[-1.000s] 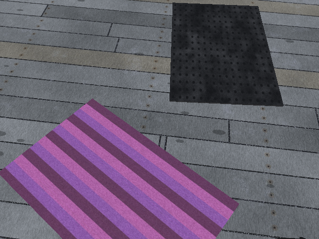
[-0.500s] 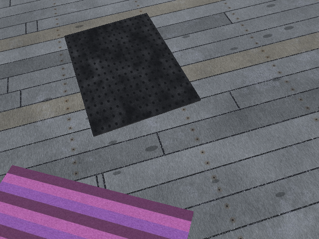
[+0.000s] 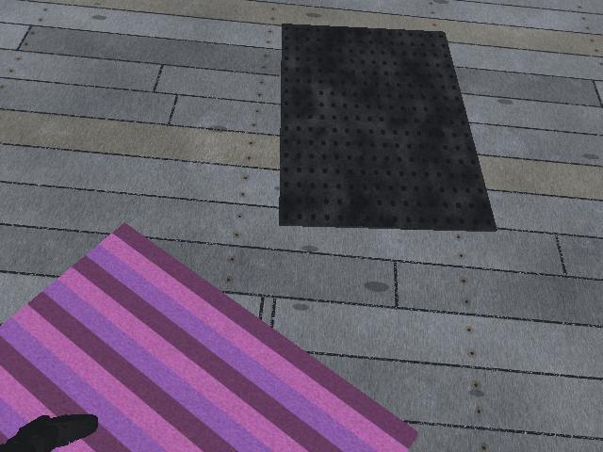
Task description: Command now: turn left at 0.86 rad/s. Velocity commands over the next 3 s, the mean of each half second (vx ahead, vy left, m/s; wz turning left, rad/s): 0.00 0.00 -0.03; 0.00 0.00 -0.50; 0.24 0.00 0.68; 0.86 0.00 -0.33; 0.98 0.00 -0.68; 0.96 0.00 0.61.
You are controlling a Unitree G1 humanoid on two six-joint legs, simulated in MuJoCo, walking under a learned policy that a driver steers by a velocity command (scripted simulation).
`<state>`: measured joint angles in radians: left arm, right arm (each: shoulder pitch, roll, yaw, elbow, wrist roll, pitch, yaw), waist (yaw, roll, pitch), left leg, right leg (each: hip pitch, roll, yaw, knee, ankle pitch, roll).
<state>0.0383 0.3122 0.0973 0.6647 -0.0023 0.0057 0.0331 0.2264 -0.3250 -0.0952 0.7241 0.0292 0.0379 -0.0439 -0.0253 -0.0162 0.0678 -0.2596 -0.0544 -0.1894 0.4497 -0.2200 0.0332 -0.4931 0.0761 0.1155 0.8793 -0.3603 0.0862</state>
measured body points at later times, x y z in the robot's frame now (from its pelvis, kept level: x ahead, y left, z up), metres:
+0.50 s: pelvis +0.02 -0.02 -0.01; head +0.06 -0.02 +0.44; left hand +0.19 +0.26 -0.11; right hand +0.15 -0.32 -0.11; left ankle -0.01 +0.09 -0.75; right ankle +0.05 -0.14 -0.74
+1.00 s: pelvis +0.03 -0.08 -0.01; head +0.06 -0.11 +0.44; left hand +0.30 +0.08 -0.09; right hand +0.01 -0.39 -0.14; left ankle +0.04 +0.08 -0.68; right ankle +0.01 -0.18 -0.75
